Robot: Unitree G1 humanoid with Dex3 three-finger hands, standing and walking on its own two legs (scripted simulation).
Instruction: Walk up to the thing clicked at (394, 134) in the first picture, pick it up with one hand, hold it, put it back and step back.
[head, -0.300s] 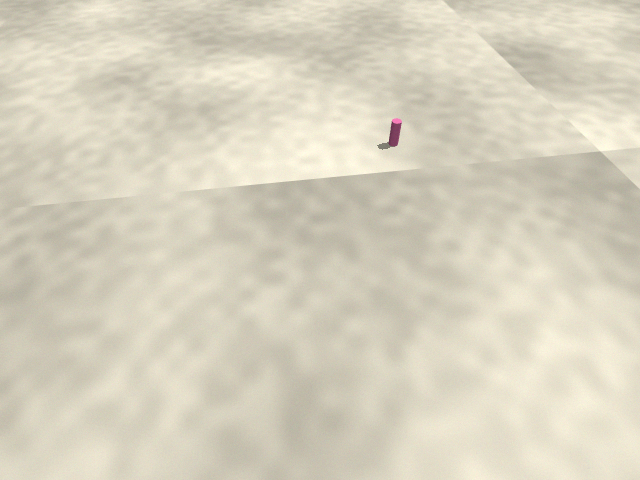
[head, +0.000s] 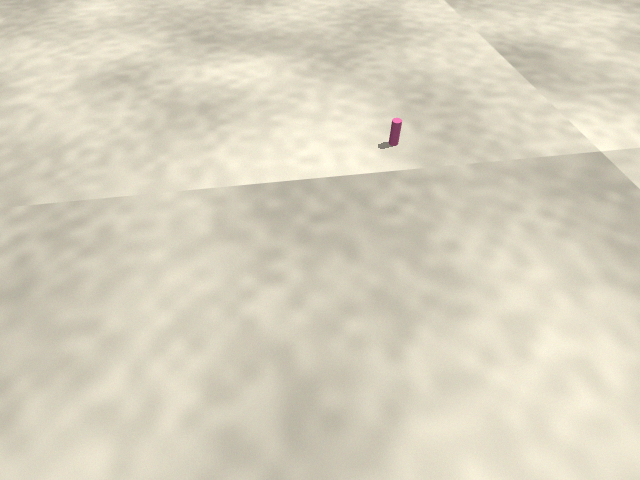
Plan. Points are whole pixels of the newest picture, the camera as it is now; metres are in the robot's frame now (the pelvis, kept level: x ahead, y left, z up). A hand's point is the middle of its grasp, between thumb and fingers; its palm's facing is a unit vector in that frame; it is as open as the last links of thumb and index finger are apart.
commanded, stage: stand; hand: left
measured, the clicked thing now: (395, 132) +1.89 -0.36 -0.71
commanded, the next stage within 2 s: walk up in 0.82 s
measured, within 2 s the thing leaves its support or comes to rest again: neither
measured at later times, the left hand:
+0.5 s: hand out of the picture +0.07 +0.26 -0.16, palm faces -0.03 -0.94 -0.34, open 7.4 cm
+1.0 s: hand out of the picture +0.12 +0.26 -0.15, palm faces -0.12 -0.93 -0.35, open 7.4 cm
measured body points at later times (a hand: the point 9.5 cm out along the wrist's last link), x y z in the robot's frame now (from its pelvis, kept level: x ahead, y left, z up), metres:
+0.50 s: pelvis +0.00 +0.00 +0.00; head +0.02 +0.01 +0.45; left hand +0.08 +0.30 -0.13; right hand +0.08 -0.29 -0.13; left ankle +0.00 +0.13 -0.75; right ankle +0.00 -0.12 -0.75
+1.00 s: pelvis +0.02 -0.01 -0.01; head +0.03 -0.02 +0.44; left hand +0.13 +0.31 -0.12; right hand +0.07 -0.34 -0.12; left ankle +0.00 +0.13 -0.75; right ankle +0.04 -0.15 -0.71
